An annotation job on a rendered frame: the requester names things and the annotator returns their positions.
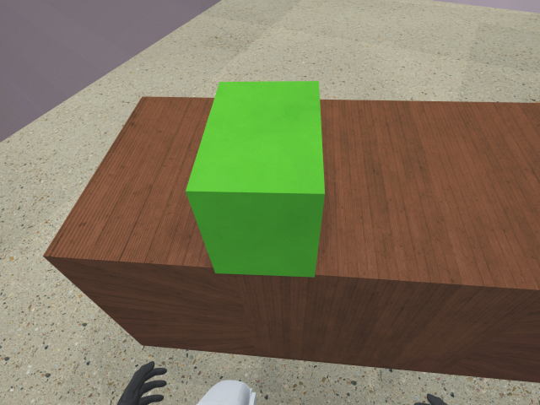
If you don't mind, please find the robot left hand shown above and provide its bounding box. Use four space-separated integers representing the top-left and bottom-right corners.
117 361 167 405

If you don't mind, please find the pedestal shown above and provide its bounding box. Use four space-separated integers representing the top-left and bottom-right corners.
43 96 540 383

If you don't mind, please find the carton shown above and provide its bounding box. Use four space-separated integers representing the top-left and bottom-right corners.
186 81 325 278

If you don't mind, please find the robot left thigh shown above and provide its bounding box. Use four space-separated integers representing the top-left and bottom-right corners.
196 380 257 405

